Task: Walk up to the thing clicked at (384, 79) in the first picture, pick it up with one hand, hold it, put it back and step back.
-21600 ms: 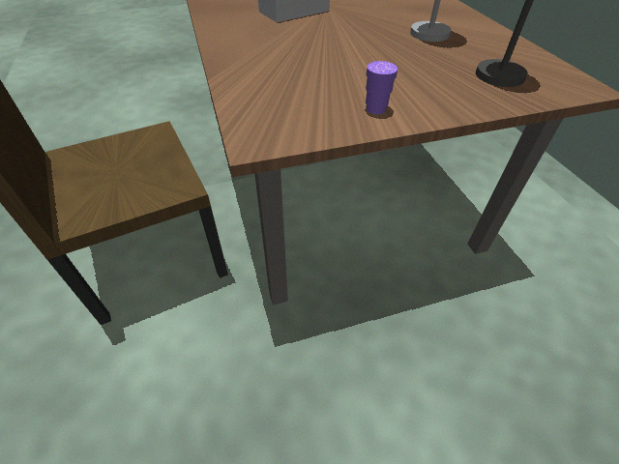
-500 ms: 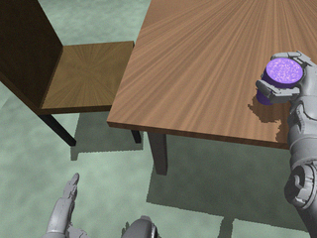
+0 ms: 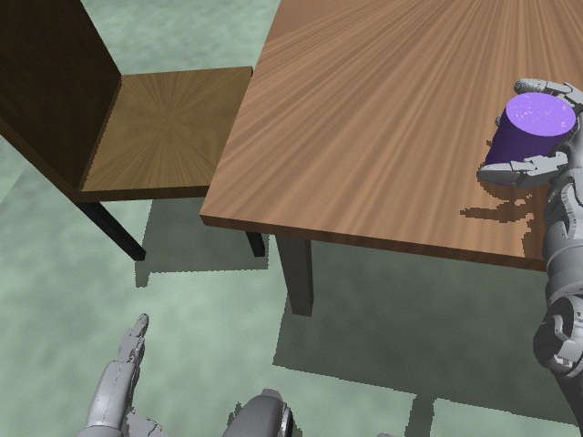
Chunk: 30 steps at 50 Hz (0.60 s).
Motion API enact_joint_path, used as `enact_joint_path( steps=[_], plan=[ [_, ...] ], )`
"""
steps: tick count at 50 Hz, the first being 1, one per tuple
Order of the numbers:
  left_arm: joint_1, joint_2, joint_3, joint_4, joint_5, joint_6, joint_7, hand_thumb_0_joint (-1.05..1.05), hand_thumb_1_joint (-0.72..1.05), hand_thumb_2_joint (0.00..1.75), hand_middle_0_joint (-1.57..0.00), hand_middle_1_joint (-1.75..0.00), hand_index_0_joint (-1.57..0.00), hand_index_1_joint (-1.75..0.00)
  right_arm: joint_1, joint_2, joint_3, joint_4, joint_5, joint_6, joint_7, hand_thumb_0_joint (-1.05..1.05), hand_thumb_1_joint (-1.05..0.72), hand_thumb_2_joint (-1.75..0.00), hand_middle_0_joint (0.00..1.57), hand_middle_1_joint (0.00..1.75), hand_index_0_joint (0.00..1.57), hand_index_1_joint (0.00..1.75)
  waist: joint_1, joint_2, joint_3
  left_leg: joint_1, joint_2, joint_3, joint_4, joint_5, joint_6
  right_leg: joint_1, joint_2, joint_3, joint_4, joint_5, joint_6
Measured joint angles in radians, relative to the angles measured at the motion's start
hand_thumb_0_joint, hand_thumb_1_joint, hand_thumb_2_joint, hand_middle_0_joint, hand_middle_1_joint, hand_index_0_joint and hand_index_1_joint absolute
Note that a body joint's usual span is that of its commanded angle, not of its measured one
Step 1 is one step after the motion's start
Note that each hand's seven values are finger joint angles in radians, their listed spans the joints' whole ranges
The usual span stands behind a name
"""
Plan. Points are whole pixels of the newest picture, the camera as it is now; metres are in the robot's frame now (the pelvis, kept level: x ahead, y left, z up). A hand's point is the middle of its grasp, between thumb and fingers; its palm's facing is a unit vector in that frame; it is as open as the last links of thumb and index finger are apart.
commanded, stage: open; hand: right
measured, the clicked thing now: (519, 145) +0.53 -0.19 +0.09
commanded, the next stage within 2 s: withdraw in 0.04 s
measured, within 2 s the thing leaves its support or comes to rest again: neither
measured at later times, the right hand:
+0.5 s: hand out of the picture +0.53 -0.24 +0.17, palm faces +0.17 +0.99 +0.00, open 17.0 cm
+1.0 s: hand out of the picture +0.47 -0.36 +0.19, palm faces +0.45 +0.84 -0.29, open 17.7 cm
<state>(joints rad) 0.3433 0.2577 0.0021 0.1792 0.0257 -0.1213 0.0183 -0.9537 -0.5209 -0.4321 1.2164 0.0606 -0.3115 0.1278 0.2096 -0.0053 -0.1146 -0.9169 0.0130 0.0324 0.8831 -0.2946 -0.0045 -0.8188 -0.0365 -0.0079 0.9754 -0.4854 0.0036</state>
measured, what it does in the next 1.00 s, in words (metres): stands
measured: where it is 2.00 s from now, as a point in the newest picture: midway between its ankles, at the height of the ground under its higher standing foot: outside the picture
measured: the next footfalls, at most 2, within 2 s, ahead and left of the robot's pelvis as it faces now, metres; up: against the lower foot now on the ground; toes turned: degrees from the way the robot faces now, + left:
none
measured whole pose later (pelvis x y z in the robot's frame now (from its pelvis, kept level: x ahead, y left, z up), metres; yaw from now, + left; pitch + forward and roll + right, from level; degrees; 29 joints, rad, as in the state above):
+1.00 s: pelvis +0.04 +0.00 +0.05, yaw -1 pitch +12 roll +1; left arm 0.34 0.28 -0.01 0.41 -0.04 -0.07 0.03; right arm -0.80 -0.74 -0.43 1.10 -0.04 -0.04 0.06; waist 0.07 -0.02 -0.09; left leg -0.55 0.01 0.04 0.57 -0.22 -0.01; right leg -0.45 -0.03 -0.01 0.64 -0.39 0.01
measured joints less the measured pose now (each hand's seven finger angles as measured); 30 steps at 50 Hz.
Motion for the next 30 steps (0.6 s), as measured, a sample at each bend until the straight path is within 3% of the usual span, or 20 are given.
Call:
enact_joint_path(
  steps=[9, 18, 25, 30],
  plan=[
    [0.001, -0.002, 0.003, 0.013, -0.002, -0.001, 0.000, -0.01, -0.55, 0.08, -0.06, -0.04, -0.05, -0.05, 0.020, 0.018, 0.009, -0.019, 0.007, 0.000, 0.006, -0.01, 0.60, -0.20, 0.47, 0.36, 0.48, 0.36, -0.011, 0.003, -0.005, 0.017, 0.004, 0.004, -0.004, -0.011, 0.000, 0.018, 0.003, 0.004, -0.011, -0.005, 0.001],
    [0.010, 0.005, 0.008, -0.009, -0.015, 0.014, 0.004, -0.01, -0.53, 0.06, -0.06, -0.04, -0.05, -0.05, 0.057, 0.005, -0.024, -0.087, 0.006, 0.032, 0.025, -0.01, 0.57, -0.19, 0.27, 0.26, 0.28, 0.26, -0.016, 0.000, -0.002, 0.065, 0.002, 0.001, -0.034, -0.011, 0.000, 0.071, 0.003, 0.000, -0.050, 0.000, 0.002],
    [0.007, 0.009, -0.005, 0.076, -0.036, 0.016, 0.019, -0.01, -0.52, 0.05, -0.06, -0.04, -0.05, -0.04, 0.025, -0.067, -0.039, -0.099, 0.018, 0.097, 0.058, -0.01, 0.58, -0.12, 0.16, 0.16, 0.16, 0.16, -0.042, -0.009, -0.007, 0.147, -0.002, 0.003, -0.097, 0.002, 0.002, 0.152, 0.000, 0.001, -0.118, 0.017, 0.005],
    [-0.004, 0.011, -0.025, 0.130, -0.050, 0.017, 0.030, -0.01, -0.52, 0.05, -0.06, -0.04, -0.05, -0.04, -0.016, -0.131, -0.026, -0.056, 0.036, 0.157, 0.117, -0.01, 0.60, -0.07, 0.10, 0.10, 0.10, 0.11, -0.065, -0.022, -0.015, 0.200, 0.002, 0.007, -0.139, 0.010, 0.000, 0.206, 0.005, 0.004, -0.168, 0.033, 0.004]
  ],
)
